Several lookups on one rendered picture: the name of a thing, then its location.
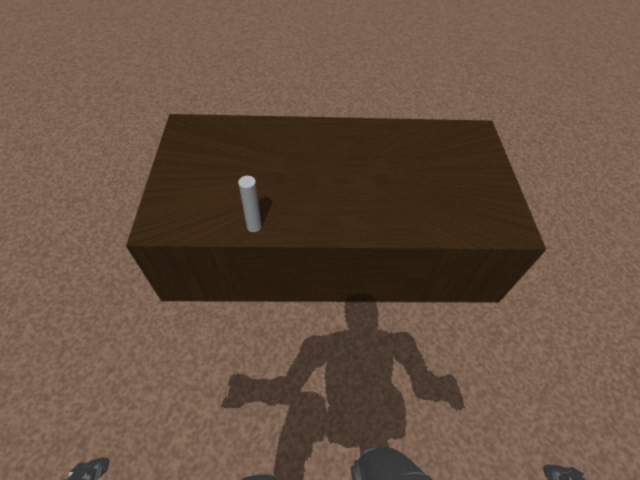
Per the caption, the can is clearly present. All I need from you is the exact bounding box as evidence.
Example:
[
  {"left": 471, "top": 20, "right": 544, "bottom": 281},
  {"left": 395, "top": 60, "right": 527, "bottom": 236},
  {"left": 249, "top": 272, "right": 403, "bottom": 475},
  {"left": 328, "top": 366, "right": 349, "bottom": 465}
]
[{"left": 238, "top": 176, "right": 262, "bottom": 232}]

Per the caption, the left robot hand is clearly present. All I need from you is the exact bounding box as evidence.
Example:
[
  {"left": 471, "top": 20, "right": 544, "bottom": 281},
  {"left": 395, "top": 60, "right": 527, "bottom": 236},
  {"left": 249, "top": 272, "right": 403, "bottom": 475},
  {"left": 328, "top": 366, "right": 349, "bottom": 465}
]
[{"left": 63, "top": 457, "right": 110, "bottom": 480}]

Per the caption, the right robot hand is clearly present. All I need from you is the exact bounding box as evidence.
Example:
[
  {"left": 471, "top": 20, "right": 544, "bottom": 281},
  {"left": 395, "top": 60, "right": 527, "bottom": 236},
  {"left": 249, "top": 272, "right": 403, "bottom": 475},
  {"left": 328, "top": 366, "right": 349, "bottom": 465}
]
[{"left": 543, "top": 464, "right": 587, "bottom": 480}]

